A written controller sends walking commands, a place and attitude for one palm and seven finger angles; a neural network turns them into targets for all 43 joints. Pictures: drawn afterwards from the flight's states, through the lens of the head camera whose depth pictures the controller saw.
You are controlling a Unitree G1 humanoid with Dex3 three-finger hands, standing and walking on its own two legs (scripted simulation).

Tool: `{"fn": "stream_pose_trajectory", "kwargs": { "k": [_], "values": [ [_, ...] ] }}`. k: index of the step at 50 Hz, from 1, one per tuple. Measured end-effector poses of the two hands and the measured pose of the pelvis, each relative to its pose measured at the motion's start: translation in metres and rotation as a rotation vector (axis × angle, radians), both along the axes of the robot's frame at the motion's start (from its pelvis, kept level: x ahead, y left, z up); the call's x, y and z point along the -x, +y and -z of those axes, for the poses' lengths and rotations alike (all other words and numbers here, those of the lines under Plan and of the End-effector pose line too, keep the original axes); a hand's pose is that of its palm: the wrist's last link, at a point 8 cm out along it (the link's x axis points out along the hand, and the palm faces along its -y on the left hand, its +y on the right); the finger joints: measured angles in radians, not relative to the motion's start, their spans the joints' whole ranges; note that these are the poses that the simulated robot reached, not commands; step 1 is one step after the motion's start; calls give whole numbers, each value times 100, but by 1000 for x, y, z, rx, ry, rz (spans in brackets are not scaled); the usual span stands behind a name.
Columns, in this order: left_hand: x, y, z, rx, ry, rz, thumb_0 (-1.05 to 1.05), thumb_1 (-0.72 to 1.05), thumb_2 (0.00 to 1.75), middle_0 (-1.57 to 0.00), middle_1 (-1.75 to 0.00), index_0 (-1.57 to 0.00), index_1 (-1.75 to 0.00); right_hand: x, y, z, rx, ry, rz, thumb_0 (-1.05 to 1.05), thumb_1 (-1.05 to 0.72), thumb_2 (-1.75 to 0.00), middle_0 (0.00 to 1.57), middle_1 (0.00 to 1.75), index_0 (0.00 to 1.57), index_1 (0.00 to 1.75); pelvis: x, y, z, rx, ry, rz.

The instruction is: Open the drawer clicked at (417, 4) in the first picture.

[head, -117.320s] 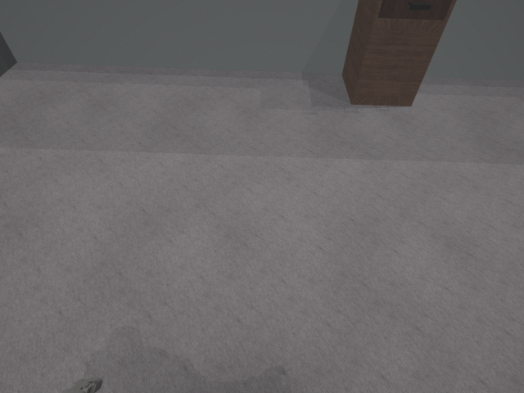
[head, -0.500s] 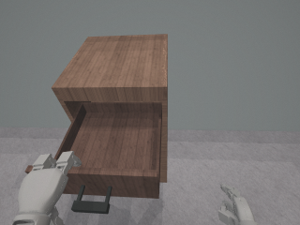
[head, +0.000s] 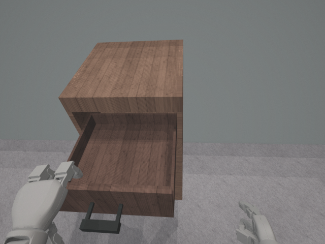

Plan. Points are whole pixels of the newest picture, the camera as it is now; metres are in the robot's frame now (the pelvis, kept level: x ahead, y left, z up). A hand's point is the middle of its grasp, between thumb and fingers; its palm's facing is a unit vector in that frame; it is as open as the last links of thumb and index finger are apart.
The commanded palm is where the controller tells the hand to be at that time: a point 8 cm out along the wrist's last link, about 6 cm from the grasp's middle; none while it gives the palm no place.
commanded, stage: draw the hand back to the body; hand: left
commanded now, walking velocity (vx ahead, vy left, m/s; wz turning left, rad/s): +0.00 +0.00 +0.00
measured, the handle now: (103, 216) +0.20 +0.22 -0.09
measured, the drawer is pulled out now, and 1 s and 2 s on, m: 0.30 0.30 0.30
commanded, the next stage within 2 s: step back with the hand held close in 1.28 s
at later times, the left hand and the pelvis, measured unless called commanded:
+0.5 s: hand (62, 186) +0.18 +0.23 +0.13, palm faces +0.35 -0.84 -0.41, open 13.4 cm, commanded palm +0.13 +0.27 +0.16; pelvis +0.01 +0.00 +0.01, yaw +2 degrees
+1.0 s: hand (45, 176) +0.18 +0.24 +0.17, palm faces +0.43 -0.81 -0.41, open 9.3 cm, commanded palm +0.13 +0.28 +0.19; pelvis +0.01 +0.00 +0.01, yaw +2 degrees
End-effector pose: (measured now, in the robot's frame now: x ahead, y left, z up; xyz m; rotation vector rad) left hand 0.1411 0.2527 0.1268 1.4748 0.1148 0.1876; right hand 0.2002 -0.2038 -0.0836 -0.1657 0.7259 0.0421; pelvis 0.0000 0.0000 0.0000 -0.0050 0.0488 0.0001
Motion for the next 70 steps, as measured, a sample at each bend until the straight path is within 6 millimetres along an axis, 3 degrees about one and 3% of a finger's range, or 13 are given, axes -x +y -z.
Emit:
{"fn": "stream_pose_trajectory", "kwargs": {
  "k": [15,18,20,25,32,43,52,58,70],
  "values": [
    [3,13,-17,-13,6,21,0,-49,30,-32,-120,-31,-120,-7,-3,-8,41,-7,-4,1,-90,-90,20,30,20,30,-1,3,-4,8,-10,-9],
    [1,16,-14,533,-120,-59,0,-48,31,-31,-120,-32,-120,-5,0,-14,30,-67,38,2,-90,-90,20,30,20,30,-2,5,-5,8,-49,-22],
    [0,14,-15,767,-206,-80,0,-46,32,-31,-118,-31,-118,-1,3,-19,37,-106,58,2,-90,-90,20,30,20,30,-5,5,-7,6,-66,-28],
    [-4,11,-26,989,-351,-53,0,-36,36,-30,-112,-30,-112,8,8,-24,50,-130,59,1,-90,-90,20,30,20,30,-13,3,-10,7,-86,-41],
    [-8,20,-41,992,-398,-29,0,-16,45,-28,-98,-28,-98,12,4,-21,51,-110,52,2,-90,-90,20,30,20,30,-15,1,-12,8,-85,-39],
    [-2,24,-50,966,-413,-45,0,21,61,-25,-74,-25,-74,1,-9,-25,67,-123,65,2,-90,-90,20,30,20,30,-13,-1,-14,7,-76,-40],
    [0,25,-63,941,-470,-29,1,52,74,-23,-54,-23,-54,-6,-7,-29,51,-149,53,2,-90,-90,20,30,20,30,-12,-5,-14,6,-82,-42],
    [2,22,-61,949,-465,-34,1,72,83,-22,-41,-22,-41,-4,-6,-28,36,-143,48,2,-90,-90,20,30,20,30,-11,-7,-15,5,-85,-42],
    [7,17,-64,937,-460,-35,2,87,89,-21,-31,-21,-31,7,-11,-21,30,-119,56,2,-90,-90,20,30,20,30,-7,-10,-15,3,-90,-42]
  ]
}}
